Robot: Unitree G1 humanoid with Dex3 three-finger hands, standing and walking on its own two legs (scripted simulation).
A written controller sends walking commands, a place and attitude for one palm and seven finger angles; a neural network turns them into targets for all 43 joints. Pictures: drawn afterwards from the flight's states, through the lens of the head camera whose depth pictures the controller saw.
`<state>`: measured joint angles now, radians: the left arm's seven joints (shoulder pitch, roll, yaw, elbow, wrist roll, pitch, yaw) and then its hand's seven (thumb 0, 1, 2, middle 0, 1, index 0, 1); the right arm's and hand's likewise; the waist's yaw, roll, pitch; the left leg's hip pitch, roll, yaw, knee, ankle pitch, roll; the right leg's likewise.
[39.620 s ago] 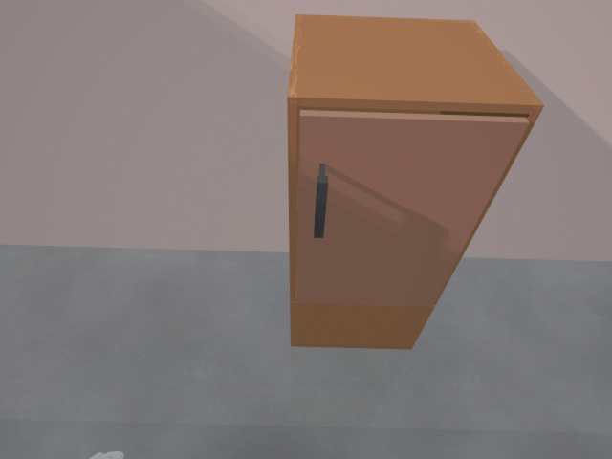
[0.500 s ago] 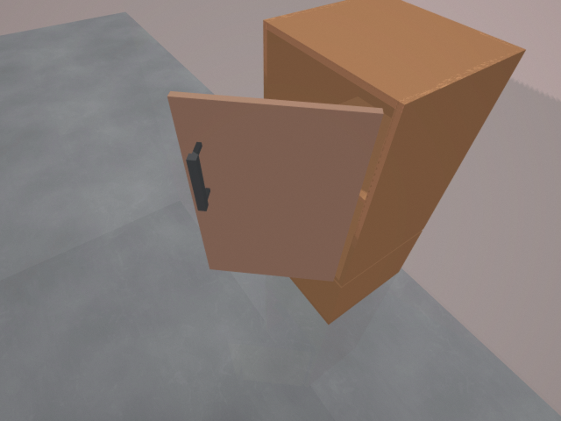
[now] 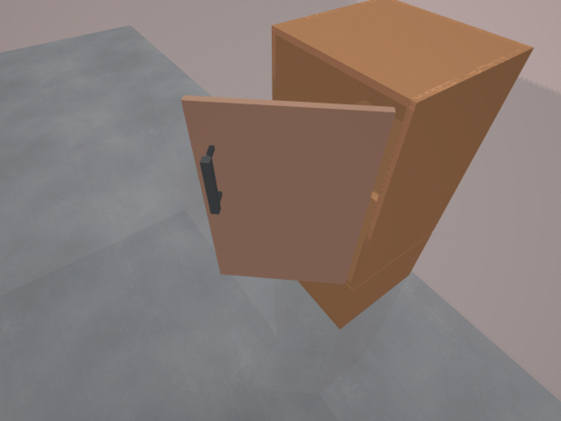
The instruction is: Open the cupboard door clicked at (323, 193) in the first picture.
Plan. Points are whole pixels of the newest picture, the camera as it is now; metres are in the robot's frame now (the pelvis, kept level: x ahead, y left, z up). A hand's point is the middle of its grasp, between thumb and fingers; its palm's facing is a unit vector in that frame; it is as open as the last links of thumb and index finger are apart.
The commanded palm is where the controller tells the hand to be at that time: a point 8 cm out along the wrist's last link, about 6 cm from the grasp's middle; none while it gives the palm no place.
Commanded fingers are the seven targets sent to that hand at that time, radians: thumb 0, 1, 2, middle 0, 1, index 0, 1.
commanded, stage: look again from close up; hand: left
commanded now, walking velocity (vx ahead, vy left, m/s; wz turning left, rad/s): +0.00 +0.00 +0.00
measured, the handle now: (213, 180) +0.57 +0.18 -0.01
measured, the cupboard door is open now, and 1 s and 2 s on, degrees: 49 49 49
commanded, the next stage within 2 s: raise the hand with hooked fingers in 0.22 s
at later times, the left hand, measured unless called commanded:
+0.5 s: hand (144, 391) +0.17 +0.20 -0.04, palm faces +0.25 -0.96 -0.11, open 7.6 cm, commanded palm +0.10 +0.25 -0.06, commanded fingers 0.00 0.67 0.80 -0.22 -0.45 -0.22 -0.45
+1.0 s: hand (137, 401) +0.16 +0.21 -0.04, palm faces -0.05 -1.00 -0.06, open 10.1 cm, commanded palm +0.14 +0.27 -0.04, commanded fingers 0.00 0.08 0.55 -0.26 -0.82 -0.26 -0.82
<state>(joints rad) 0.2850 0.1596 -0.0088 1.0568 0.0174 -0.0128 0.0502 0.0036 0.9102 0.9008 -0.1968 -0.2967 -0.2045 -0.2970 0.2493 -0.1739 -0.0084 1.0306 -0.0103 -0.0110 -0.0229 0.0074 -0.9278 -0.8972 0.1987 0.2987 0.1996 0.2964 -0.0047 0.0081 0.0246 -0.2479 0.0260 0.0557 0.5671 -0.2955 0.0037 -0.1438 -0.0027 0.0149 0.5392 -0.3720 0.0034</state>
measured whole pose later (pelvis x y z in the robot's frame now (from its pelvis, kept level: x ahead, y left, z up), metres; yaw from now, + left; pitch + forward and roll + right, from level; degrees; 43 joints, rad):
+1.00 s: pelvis -0.07 -0.02 -0.10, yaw +2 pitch +13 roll -3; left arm 0.23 0.33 0.29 0.15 -0.34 -0.35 -0.48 0.01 0.31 0.65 -0.24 -0.68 -0.25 -0.68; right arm 0.22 -0.21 0.02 0.59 0.04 -0.23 -0.08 0.01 -0.90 -0.90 0.20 0.30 0.20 0.30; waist 0.02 0.03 -0.12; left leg -0.99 0.07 -0.06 1.21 -0.45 -0.03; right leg -0.85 0.03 -0.11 1.19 -0.57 -0.04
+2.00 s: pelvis -0.05 +0.00 -0.06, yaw +1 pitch +12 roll -3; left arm -0.02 0.45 0.43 0.41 -0.38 -0.28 -0.57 -0.01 -0.50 0.30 -0.30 -1.20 -0.30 -1.20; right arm 0.30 -0.29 0.03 0.54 0.05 -0.19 -0.07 0.01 -0.90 -0.90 0.20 0.30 0.21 0.30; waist -0.01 0.03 -0.10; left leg -0.87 0.06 -0.02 1.06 -0.41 0.00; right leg -0.73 0.02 -0.07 1.02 -0.50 -0.01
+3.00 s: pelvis -0.05 +0.00 -0.07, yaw +0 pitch +14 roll -2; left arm -0.33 0.45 0.40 0.67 -0.29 -0.31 -0.49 -0.01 -0.50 0.30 -0.30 -1.20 -0.30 -1.20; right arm 0.30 -0.28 0.03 0.57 0.04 -0.12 -0.06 0.01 -0.90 -0.90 0.20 0.30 0.20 0.30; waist -0.04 0.02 -0.11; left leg -0.92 0.06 -0.01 1.08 -0.42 0.00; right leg -0.80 0.02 -0.05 1.06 -0.52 -0.01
